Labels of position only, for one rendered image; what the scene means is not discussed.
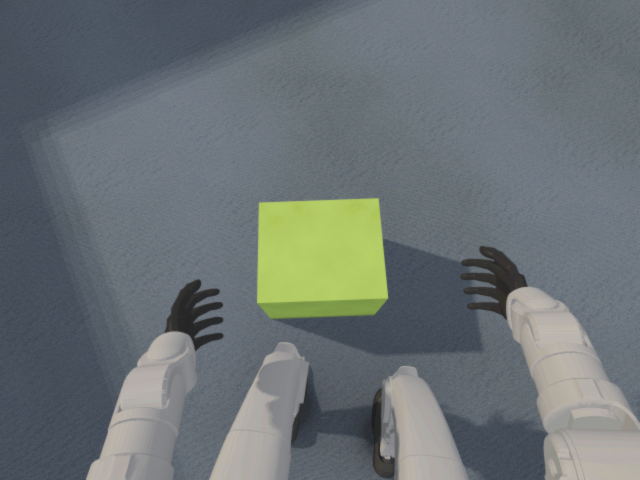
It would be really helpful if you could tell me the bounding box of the robot left hand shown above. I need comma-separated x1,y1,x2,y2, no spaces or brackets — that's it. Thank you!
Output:
164,279,224,351

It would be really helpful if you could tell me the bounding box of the robot right shin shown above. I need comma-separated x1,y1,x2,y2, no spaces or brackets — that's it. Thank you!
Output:
380,366,429,458

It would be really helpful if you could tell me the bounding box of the robot left forearm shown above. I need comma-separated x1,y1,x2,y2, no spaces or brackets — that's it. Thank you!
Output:
86,331,197,480

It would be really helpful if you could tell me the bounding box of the right robot thigh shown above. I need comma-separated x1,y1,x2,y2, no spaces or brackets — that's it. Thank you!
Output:
381,375,469,480

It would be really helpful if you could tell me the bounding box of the robot right forearm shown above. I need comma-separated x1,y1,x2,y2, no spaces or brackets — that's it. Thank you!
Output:
506,287,640,434

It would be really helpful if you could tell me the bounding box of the carton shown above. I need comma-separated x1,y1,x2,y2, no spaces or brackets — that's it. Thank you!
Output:
257,198,388,319

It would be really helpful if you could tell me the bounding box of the right robot upper arm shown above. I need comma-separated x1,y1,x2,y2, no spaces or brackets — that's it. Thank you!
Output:
544,428,640,480

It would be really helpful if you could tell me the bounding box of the robot right hand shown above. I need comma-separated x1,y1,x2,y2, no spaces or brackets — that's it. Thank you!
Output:
460,246,528,320

